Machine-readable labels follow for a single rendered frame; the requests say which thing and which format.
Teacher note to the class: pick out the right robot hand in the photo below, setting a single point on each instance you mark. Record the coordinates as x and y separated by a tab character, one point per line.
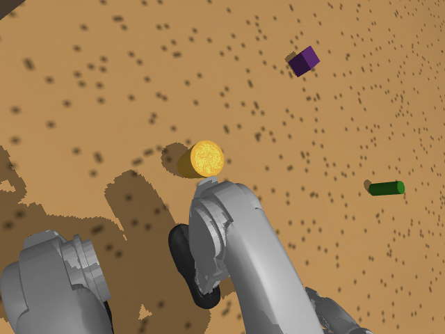
331	315

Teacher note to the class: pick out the right robot foot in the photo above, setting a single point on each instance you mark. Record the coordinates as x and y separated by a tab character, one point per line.
179	247

